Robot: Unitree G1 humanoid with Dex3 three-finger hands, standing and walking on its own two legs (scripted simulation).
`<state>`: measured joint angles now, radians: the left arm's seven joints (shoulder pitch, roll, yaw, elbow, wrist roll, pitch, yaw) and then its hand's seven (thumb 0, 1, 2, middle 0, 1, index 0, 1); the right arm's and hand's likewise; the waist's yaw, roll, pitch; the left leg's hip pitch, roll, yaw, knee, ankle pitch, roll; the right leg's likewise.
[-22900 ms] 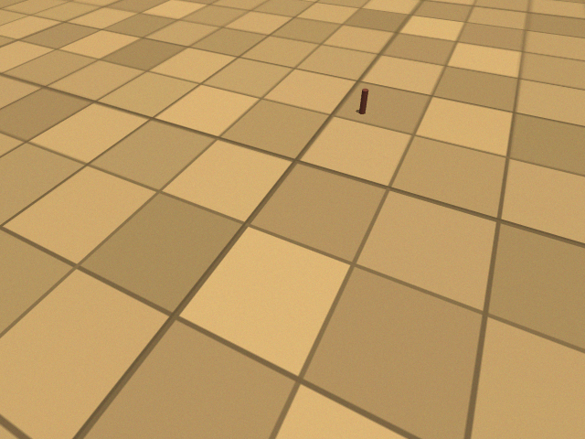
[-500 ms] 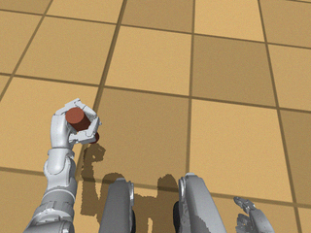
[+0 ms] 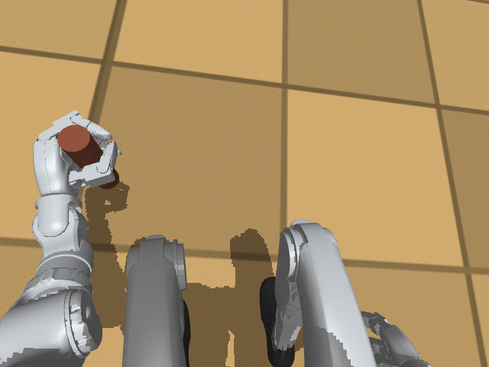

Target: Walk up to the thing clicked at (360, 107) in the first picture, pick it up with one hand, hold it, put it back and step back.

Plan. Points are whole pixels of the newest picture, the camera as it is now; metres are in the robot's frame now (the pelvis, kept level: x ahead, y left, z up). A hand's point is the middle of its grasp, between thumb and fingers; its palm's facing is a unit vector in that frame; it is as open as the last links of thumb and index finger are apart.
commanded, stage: crouch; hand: left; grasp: from the side
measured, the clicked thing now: (93, 161) +0.45 +0.22 -0.07
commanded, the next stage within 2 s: lower in 0.70 s
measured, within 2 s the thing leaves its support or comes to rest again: neither
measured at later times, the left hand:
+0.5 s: hand (113, 165) +0.47 +0.21 -0.13, palm faces +0.05 -1.00 -0.01, open 5.0 cm
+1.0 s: hand (123, 172) +0.47 +0.21 -0.18, palm faces +0.06 -1.00 +0.00, open 5.0 cm
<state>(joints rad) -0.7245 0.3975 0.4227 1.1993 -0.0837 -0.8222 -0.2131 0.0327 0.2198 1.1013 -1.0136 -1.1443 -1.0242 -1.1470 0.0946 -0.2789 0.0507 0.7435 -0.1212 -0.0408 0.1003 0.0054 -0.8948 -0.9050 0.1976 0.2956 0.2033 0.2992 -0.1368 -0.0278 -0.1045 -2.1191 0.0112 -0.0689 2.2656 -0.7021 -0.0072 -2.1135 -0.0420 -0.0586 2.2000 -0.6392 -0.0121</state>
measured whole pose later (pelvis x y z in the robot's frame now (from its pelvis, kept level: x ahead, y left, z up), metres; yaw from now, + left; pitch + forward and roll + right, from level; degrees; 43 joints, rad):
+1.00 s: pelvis -0.01 +0.02 -0.08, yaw -7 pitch +22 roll -12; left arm -0.75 0.64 0.46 1.31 -0.05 -0.89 -0.15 0.03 0.22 1.11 -1.02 -1.14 -1.03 -1.15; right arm 0.00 -0.35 0.28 0.65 -0.23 0.01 0.15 0.00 -0.90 -0.90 0.20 0.30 0.21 0.30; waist -0.26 -0.12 0.13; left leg -2.27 0.01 -0.20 2.56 -0.69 0.02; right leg -2.18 -0.02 -0.17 2.37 -0.58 0.03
